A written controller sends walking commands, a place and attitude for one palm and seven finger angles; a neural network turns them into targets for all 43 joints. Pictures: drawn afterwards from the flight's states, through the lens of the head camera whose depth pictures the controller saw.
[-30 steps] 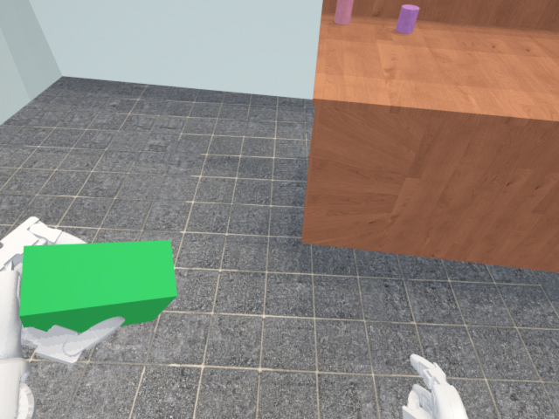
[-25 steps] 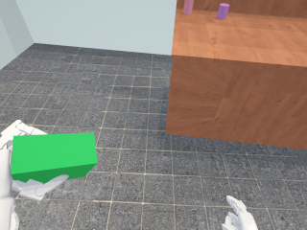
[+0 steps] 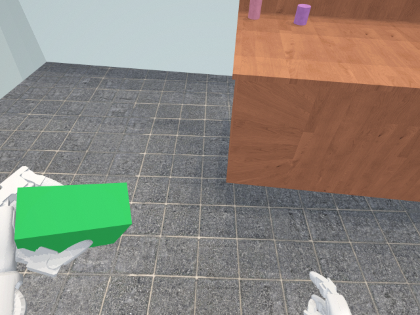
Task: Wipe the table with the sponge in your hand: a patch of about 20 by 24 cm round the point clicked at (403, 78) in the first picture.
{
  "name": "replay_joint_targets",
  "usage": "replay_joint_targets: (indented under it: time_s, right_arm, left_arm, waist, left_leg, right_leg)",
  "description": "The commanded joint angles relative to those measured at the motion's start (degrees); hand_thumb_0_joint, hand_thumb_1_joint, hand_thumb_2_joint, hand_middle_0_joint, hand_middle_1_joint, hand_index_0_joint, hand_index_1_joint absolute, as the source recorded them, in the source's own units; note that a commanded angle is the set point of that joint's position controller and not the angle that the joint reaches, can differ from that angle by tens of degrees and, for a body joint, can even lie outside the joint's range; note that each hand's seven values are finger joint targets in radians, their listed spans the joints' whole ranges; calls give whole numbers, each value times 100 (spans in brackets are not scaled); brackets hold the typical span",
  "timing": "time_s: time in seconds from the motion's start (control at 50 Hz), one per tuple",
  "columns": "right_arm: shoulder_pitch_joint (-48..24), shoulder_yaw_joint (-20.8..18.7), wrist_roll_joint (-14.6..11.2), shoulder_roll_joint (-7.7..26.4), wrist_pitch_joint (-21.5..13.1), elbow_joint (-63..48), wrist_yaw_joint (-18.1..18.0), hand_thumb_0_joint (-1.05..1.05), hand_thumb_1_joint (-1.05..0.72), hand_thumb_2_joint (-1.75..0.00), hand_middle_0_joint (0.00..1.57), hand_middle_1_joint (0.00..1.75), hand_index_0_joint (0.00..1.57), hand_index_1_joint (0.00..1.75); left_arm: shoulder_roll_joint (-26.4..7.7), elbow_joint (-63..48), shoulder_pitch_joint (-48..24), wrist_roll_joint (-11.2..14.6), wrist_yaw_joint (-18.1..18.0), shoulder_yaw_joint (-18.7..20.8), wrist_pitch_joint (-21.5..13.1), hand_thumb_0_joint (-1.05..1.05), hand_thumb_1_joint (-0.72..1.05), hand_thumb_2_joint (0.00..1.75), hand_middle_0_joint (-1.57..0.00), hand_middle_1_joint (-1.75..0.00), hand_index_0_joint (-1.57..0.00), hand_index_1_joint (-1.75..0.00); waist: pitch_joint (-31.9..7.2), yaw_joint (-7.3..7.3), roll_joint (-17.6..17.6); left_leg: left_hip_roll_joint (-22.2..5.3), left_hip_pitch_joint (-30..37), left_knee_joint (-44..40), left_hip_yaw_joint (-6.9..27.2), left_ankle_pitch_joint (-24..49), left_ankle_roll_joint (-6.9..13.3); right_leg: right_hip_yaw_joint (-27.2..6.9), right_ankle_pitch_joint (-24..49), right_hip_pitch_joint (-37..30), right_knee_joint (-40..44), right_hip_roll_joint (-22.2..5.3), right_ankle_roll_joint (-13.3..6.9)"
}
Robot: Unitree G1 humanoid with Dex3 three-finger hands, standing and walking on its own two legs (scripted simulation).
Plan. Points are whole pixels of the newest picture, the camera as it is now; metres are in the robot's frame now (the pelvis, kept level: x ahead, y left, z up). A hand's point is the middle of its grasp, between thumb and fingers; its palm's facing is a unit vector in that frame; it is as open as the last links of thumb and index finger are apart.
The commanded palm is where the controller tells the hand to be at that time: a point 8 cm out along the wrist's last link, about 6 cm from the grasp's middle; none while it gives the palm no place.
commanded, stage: walk to a spot facing it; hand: left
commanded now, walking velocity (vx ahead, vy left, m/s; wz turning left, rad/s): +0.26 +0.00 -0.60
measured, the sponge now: (90, 218) +0.22 +0.21 +0.13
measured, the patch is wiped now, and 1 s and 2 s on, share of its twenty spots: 0.00 0.00 0.00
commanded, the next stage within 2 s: turn to face it in 1.20 s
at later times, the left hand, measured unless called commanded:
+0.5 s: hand (162, 170) +0.30 +0.11 +0.17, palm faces +0.14 -0.87 -0.47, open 10.4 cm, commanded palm +0.26 +0.17 +0.18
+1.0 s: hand (212, 106) +0.47 +0.04 +0.18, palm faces +0.01 -0.92 -0.38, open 10.4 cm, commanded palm +0.43 +0.10 +0.18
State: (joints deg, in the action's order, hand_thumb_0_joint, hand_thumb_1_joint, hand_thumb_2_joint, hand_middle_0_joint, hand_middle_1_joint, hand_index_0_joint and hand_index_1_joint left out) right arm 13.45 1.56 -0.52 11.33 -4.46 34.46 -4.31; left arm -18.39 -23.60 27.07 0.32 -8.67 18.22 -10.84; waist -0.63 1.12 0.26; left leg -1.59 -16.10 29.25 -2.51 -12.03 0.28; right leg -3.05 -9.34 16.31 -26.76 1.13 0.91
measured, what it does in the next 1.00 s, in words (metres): walks ahead, turning right: left foot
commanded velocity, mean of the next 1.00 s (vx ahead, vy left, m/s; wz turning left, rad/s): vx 0.33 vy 0.00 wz -0.44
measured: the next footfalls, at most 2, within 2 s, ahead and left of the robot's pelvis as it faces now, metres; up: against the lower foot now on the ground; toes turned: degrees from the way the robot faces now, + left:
left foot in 0.80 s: +0.25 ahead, +0.04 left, +0.00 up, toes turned -13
right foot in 1.20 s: +0.26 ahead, -0.30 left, +0.00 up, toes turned -42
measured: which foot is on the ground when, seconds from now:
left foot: down 0.00-0.28, up 0.30-0.78, down 0.80-1.00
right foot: down 0.00-0.82, up 0.84-1.00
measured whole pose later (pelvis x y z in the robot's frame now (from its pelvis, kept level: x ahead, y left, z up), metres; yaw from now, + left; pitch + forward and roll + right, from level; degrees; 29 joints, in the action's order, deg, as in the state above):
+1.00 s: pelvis +0.16 -0.08 +0.00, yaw -28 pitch -1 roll +1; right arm 11.9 3.6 0.5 6.6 -5.3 33.1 -2.7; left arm -20.7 -27.2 23.0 0.1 -8.7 19.9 -11.4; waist 0.8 1.2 -1.3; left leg -7.1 -10.9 30.4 -13.1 -17.5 -1.4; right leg 3.4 -22.4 30.4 -62.9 -2.8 0.4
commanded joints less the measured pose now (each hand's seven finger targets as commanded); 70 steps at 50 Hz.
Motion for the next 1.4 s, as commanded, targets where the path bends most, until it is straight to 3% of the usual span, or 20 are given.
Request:
replay_joint_targets:
  time_s: [0.0, 0.1, 0.2, 0.22, 0.24, 0.26, 0.28, 0.34, 0.4, 0.64, 0.74, 0.8, 0.84, 0.92, 1.06, 1.14, 1.16, 1.2, 1.28, 1.38]
  right_arm:
    - [-603, -328, 31, 747, -315, -953, -55, 0, -90, -90, 20, 30, 20, 30]
    - [-509, -355, 78, 689, -361, -915, -61, 0, -90, -90, 20, 30, 20, 30]
    - [-556, -362, 112, 736, -434, -842, 93, 0, -90, -90, 20, 30, 20, 30]
    - [-589, -357, 100, 721, -421, -849, 124, 0, -90, -90, 20, 30, 20, 30]
    - [-589, -356, 74, 630, -387, -866, 150, 0, -90, -90, 20, 30, 20, 30]
    - [-811, -342, 76, 568, -384, -1005, 135, 0, -90, -90, 20, 30, 20, 30]
    - [-968, -384, 100, 696, -391, -938, 160, 0, -90, -90, 20, 30, 20, 30]
    - [-596, -301, 110, 637, -179, -828, 179, 0, -90, -90, 20, 30, 20, 30]
    - [-679, -299, 122, 605, 10, -793, 204, 0, -90, -90, 20, 30, 20, 30]
    - [-615, -392, -6, 702, -63, -1044, 151, 0, -90, -90, 20, 30, 20, 30]
    - [-402, -399, 28, 763, -141, -1025, 49, 0, -90, -90, 20, 30, 20, 30]
    - [-288, -385, 51, 787, -171, -1019, -15, 0, -90, -90, 20, 30, 20, 30]
    - [-435, -263, 158, 626, -229, -892, -13, 0, -90, -90, 20, 30, 20, 30]
    - [-397, -303, 106, 654, -332, -782, 54, 0, -90, -90, 20, 30, 20, 30]
    - [-428, -408, 128, 670, -385, -847, 143, 0, -90, -90, 20, 30, 20, 30]
    - [-423, -439, 37, 600, -372, -851, 147, 0, -90, -90, 20, 30, 20, 30]
    - [-401, -437, -25, 524, -381, -848, 181, 0, -90, -90, 20, 30, 20, 30]
    - [-651, -368, -10, 388, -365, -1037, 194, 0, -90, -90, 20, 30, 20, 30]
    - [-813, -363, 4, 521, -120, -764, 348, 0, -90, -90, 20, 30, 20, 30]
    - [-754, -451, 11, 557, 61, -796, 234, 0, -90, -90, 20, 30, 20, 30]
  left_arm:
    - [-919, -1421, -894, 35, -97, 509, -416, 0, 10, 130, -120, -160, -120, -160]
    - [-883, -1405, -957, 2, -106, 471, -360, 0, 10, 130, -120, -160, -120, -160]
    - [-831, -1414, -1076, -21, -25, 323, -352, 0, 10, 130, -120, -160, -120, -160]
    - [-901, -1310, -1075, -29, -12, 376, -340, 0, 10, 130, -120, -160, -120, -160]
    - [-1052, -1264, -1183, -60, -14, 440, -329, 0, 10, 130, -120, -160, -120, -160]
    - [-1302, -1177, -1176, -9, -64, 641, -295, 0, 10, 130, -120, -160, -120, -160]
    - [-1265, -1099, -1280, 47, -131, 708, -274, 0, 10, 130, -120, -160, -120, -160]
    - [-1383, -1407, -574, 57, -92, 870, -525, 0, 10, 130, -120, -160, -120, -160]
    - [-1457, -1539, -341, 111, -53, 1051, -688, 0, 10, 130, -120, -160, -120, -160]
    - [-1273, -1384, -118, 161, -76, 860, -573, 0, 10, 130, -120, -160, -120, -160]
    - [-1278, -1678, -542, 148, -104, 789, -559, 0, 10, 130, -120, -160, -120, -160]
    - [-1319, -1935, -860, 147, -131, 802, -674, 0, 10, 130, -120, -160, -120, -160]
    - [-1471, -1799, -1012, 82, -93, 821, -640, 0, 10, 130, -120, -160, -120, -160]
    - [-1094, -1936, -1025, 0, -52, 535, -535, 0, 10, 130, -120, -160, -120, -160]
    - [-1101, -1322, -609, -6, 34, 859, -535, 0, 10, 130, -120, -160, -120, -160]
    - [-1232, -1328, -655, 21, 80, 917, -528, 0, 10, 130, -120, -160, -120, -160]
    - [-1334, -1503, -722, -8, 59, 931, -495, 0, 10, 130, -120, -160, -120, -160]
    - [-1785, -1839, -672, 25, -46, 1374, -539, 0, 10, 130, -120, -160, -120, -160]
    - [-2020, -2774, -170, 40, -146, 1772, -668, 0, 10, 130, -120, -160, -120, -160]
    - [-1819, -2451, 617, 162, -254, 1933, -695, 0, 10, 130, -120, -160, -120, -160]
  waist:
    - [-358, -92, 477]
    - [-239, -141, 1250]
    - [-313, -17, 1076]
    - [-284, 47, 751]
    - [-188, 41, -498]
    - [-152, 141, -2028]
    - [-90, 88, -1631]
    - [-211, -69, -61]
    - [-518, -95, -194]
    - [-581, 31, -679]
    - [-555, -100, -192]
    - [-897, -186, 1502]
    - [-362, -188, 1437]
    - [176, -106, 983]
    - [173, -193, 1346]
    - [-534, -11, 945]
    - [-843, 61, 236]
    - [-1295, 9, -1707]
    - [-1575, -92, -213]
    - [-1078, -242, -296]
  left_leg:
    - [-741, -159, -984, 549, -1913, 187]
    - [-1994, -52, -1565, 1547, -2674, 917]
    - [-1628, -197, -263, 99, -1144, 425]
    - [-1395, -578, 466, -197, -1320, 282]
    - [-822, -1276, 1905, -561, -1703, 52]
    - [-43, -2673, 3533, -528, -2511, -215]
    - [-197, -2977, 4203, 151, -2091, -290]
    - [-437, -2762, 4438, 447, -982, -362]
    - [-432, -2613, 3984, 259, -569, -413]
    - [-290, -1698, 1203, -296, -539, -116]
    - [-308, 712, -287, -451, 96, 123]
    - [-2517, 2969, -1044, 2393, 465, 1233]
    - [-2673, 1883, -1424, 2364, -429, 1342]
    - [-2259, 829, -1471, 563, -120, 937]
    - [-1973, 616, -1229, -964, 1095, 508]
    - [-1589, 613, 1076, -1471, 2060, 327]
    - [-1293, 245, 2371, -1451, 1831, 225]
    - [-171, -2349, 5021, -599, -2263, -27]
    - [-675, -2285, 5104, 407, -1244, -175]
    - [-653, -1654, 3463, 145, -685, -280]
  right_leg:
    - [-338, -987, 260, -79, -58, -155]
    - [428, -1744, 1105, -2487, 38, -17]
    - [957, -1549, 41, -915, -16, -37]
    - [671, -1279, -384, -333, -105, -193]
    - [-823, -1352, -634, 450, -794, -651]
    - [-3347, -806, -1122, 1136, -1994, -1318]
    - [-3714, -627, -1096, 1289, -2290, -1516]
    - [-2691, -54, -1043, 987, -1715, -1529]
    - [-1578, 730, -1210, 892, -1344, -1276]
    - [-1577, 1015, -1458, 788, -1153, -1334]
    - [-1253, 524, -162, -154, -612, -896]
    - [91, -2302, 2322, -3331, 175, -143]
    - [-67, -2057, 2531, -4404, -276, -171]
    - [352, -1306, 2282, -3871, -692, -56]
    - [1420, -490, 1091, -1832, -452, 49]
    - [1872, -76, -565, -633, 112, -82]
    - [1431, 133, -1267, -292, -44, -243]
    - [-2586, 2975, -2625, 110, -2081, -1432]
    - [-1490, 1775, -2116, 130, -2115, -1349]
    - [-76, 2195, -986, 429, -1854, -1141]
